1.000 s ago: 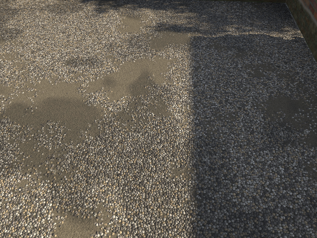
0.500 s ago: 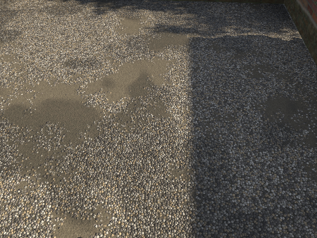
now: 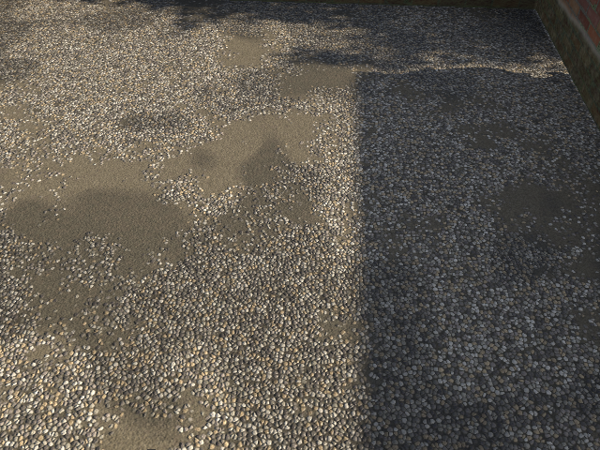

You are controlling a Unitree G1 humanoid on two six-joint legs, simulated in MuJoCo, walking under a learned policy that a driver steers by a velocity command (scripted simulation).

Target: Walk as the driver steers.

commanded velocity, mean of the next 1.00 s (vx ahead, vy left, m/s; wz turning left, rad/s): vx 0.50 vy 0.00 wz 0.00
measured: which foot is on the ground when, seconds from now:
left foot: down 0.00-1.00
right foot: down 0.00-1.00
